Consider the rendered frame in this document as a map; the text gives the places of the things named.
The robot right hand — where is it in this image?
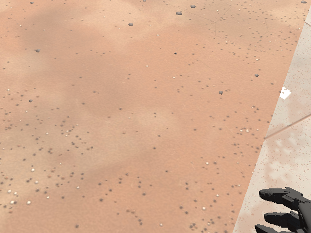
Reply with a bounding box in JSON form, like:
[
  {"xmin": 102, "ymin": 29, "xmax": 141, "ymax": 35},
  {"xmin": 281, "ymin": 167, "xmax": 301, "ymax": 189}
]
[{"xmin": 255, "ymin": 186, "xmax": 311, "ymax": 233}]

